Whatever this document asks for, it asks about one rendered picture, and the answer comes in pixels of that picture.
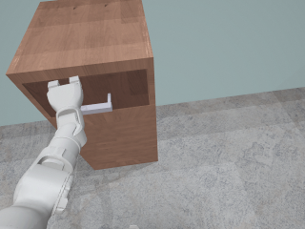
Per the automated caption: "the robot left forearm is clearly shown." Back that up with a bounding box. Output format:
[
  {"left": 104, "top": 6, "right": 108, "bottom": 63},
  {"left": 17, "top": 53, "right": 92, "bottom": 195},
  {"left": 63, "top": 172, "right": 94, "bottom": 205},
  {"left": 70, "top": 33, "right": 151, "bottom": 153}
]
[{"left": 13, "top": 106, "right": 88, "bottom": 204}]

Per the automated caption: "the drawer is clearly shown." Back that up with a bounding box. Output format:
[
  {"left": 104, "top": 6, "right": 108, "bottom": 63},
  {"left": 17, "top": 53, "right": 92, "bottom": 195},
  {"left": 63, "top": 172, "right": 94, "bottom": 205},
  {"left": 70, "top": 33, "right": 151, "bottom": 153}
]
[{"left": 24, "top": 69, "right": 150, "bottom": 117}]

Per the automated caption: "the handle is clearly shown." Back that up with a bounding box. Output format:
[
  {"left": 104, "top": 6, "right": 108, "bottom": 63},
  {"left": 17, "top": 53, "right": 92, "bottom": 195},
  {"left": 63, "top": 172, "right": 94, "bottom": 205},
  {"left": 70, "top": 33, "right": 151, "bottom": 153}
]
[{"left": 80, "top": 93, "right": 112, "bottom": 115}]

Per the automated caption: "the left robot upper arm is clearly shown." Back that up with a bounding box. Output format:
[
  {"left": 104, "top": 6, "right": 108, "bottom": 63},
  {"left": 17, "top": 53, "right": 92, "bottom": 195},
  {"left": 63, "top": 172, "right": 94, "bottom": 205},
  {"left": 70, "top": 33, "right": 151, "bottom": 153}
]
[{"left": 0, "top": 163, "right": 74, "bottom": 229}]

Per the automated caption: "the robot left hand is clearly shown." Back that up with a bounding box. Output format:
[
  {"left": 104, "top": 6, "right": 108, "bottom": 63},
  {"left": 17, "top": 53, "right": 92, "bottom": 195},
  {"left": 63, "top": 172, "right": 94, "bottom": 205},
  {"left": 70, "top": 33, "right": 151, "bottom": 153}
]
[{"left": 47, "top": 75, "right": 84, "bottom": 112}]

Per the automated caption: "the cabinet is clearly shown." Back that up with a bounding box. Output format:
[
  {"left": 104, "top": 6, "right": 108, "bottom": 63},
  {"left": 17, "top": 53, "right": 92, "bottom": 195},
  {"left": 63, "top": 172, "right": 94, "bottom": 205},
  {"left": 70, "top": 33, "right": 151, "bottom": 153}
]
[{"left": 6, "top": 0, "right": 158, "bottom": 171}]

